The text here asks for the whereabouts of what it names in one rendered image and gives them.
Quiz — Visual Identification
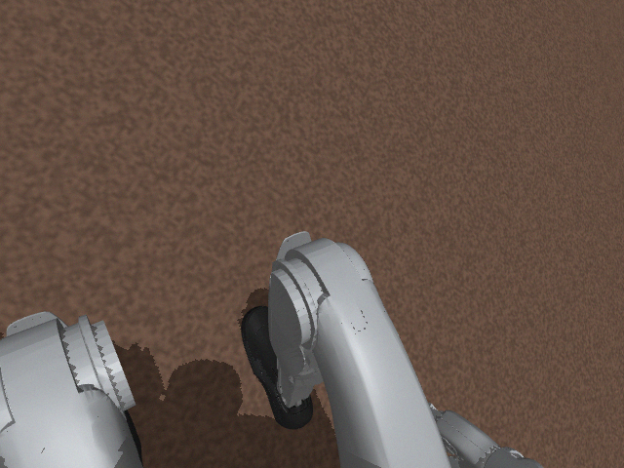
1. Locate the left robot foot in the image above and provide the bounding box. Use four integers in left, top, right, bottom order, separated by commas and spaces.
124, 410, 143, 466

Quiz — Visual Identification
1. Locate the right robot foot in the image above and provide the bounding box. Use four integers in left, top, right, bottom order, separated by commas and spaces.
241, 306, 313, 430

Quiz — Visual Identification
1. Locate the right robot arm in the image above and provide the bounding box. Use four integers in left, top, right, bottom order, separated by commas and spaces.
484, 447, 544, 468

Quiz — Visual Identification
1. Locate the right robot hand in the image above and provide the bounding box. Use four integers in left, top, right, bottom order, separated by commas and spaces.
428, 403, 501, 468

